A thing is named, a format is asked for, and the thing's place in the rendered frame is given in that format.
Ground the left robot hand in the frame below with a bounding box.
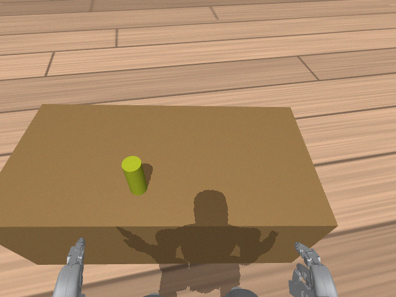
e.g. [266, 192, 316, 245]
[53, 238, 85, 297]

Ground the can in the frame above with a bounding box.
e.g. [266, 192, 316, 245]
[121, 156, 147, 196]

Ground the right robot hand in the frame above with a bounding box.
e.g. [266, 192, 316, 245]
[288, 242, 338, 297]

